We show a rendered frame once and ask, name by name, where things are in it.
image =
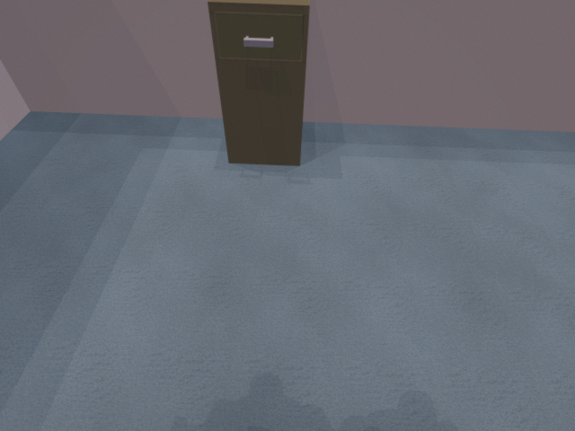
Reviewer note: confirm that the drawer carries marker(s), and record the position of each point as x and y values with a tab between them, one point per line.
286	30

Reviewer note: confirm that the handle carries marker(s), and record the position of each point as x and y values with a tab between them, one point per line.
257	42

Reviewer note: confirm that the cabinet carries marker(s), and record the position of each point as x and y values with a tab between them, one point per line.
262	100

